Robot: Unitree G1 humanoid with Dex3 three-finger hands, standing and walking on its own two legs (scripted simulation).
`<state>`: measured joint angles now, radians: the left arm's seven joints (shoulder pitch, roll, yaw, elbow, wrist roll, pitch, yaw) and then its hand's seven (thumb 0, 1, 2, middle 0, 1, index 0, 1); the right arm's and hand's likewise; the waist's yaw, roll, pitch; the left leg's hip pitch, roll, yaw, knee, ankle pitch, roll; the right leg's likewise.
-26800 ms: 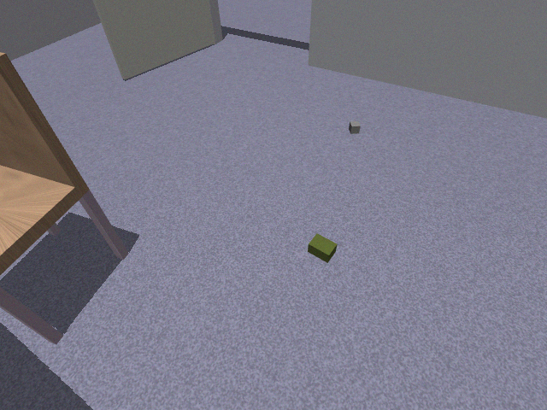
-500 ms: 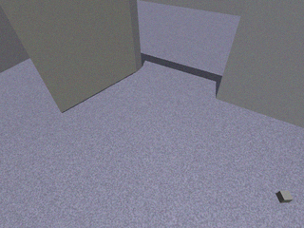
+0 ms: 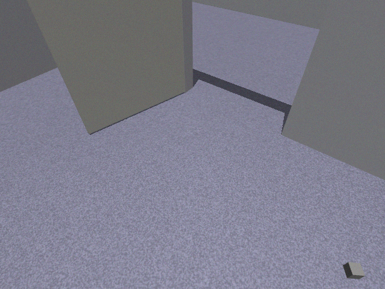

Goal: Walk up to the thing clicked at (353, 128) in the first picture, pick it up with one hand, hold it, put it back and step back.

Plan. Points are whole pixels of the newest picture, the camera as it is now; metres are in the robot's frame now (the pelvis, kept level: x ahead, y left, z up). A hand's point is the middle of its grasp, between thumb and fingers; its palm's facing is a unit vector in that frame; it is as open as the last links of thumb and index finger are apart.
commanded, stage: walk up
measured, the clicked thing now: (353, 270) +0.37 -0.73 -0.75
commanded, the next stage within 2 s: none
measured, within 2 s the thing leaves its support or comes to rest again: neither
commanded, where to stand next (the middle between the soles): +0.16 +0.05 m, yaw +64 degrees
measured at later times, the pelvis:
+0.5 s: pelvis +0.14 -0.03 -0.02, yaw +21 degrees
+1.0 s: pelvis +0.14 -0.07 -0.04, yaw +46 degrees
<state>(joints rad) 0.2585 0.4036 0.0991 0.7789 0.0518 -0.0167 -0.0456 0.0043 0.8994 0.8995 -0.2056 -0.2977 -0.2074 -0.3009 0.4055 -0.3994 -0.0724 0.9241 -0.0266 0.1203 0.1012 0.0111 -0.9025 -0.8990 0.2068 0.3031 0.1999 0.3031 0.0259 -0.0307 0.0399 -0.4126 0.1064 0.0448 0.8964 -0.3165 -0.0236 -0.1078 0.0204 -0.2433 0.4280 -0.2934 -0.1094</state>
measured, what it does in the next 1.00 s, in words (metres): walks ahead, turning left: left foot, then right foot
